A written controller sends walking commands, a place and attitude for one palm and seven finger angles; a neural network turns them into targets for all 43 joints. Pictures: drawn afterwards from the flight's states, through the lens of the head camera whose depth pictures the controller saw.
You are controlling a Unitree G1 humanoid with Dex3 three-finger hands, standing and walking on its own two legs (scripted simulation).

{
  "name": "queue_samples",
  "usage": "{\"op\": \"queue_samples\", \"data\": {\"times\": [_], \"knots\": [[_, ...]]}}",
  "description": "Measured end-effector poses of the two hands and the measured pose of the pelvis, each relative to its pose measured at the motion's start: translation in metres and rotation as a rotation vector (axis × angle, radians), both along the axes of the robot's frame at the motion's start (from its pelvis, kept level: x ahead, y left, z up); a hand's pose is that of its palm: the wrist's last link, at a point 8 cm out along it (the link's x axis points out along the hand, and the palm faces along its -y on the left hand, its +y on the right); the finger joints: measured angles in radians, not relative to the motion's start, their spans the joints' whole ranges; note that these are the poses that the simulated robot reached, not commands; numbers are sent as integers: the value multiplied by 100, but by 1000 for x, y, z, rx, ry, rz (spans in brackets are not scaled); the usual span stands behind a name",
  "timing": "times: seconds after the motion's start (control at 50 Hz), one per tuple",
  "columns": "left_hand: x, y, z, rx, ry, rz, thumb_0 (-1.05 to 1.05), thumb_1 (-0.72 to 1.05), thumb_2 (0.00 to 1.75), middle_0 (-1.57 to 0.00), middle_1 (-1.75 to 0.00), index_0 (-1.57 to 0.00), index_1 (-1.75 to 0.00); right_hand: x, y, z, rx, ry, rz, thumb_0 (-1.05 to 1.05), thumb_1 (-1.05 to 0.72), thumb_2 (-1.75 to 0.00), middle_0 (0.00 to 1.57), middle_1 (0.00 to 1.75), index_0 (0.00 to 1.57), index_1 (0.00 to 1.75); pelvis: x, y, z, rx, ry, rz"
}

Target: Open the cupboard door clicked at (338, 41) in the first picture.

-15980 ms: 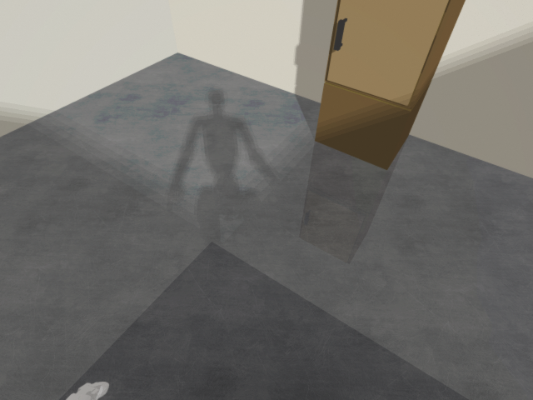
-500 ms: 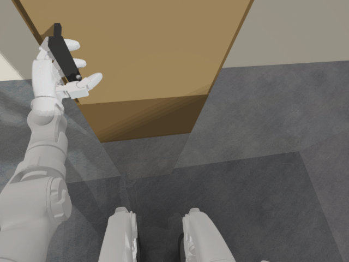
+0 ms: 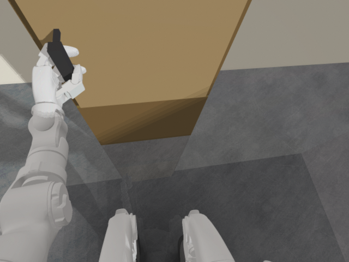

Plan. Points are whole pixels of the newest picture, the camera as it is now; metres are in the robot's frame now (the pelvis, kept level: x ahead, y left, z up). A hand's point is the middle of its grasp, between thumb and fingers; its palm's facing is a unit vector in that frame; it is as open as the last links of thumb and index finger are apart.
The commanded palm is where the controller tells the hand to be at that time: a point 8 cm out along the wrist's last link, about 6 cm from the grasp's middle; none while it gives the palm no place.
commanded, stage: pull the door open along its arc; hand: left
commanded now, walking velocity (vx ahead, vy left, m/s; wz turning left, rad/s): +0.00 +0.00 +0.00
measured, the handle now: (66, 61) +0.55 +0.21 +0.04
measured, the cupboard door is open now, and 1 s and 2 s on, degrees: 0 36 36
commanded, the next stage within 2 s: open thumb and fingers to let go in 1.02 s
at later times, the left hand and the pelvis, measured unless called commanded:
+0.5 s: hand (98, 132) +0.38 +0.13 +0.04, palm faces +0.31 -0.94 +0.12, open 6.2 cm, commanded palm +0.33 +0.18 +0.04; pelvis +0.02 +0.00 +0.03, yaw +1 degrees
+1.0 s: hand (139, 171) +0.30 +0.06 +0.04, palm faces +0.41 -0.91 -0.02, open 6.2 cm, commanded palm +0.23 +0.08 +0.04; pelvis +0.02 -0.04 +0.03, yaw +4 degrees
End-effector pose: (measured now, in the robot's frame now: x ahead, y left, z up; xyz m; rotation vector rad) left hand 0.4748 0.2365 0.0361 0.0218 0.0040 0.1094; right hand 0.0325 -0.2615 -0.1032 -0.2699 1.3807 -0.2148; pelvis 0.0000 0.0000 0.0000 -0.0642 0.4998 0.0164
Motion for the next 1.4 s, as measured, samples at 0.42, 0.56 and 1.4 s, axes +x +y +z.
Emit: {"op": "queue_samples", "data": {"times": [0.42,0.56,1.4], "knots": [[-108,-39,0,-103,20,64,2,66,72,-32,-132,-35,-133,83,19,27,87,-219,65,0,-90,-90,20,30,20,30,20,3,30,24,-70,-6],[-144,-72,-1,-126,3,296,1,65,75,-33,-131,-36,-132,131,32,30,116,-340,188,0,-90,-90,20,30,20,30,15,-3,26,35,-88,11],[-218,-147,5,-3,81,355,0,41,69,-36,-130,-39,-130,182,20,23,188,-537,313,1,-90,-90,20,30,20,30,17,-53,21,86,-118,67]]}}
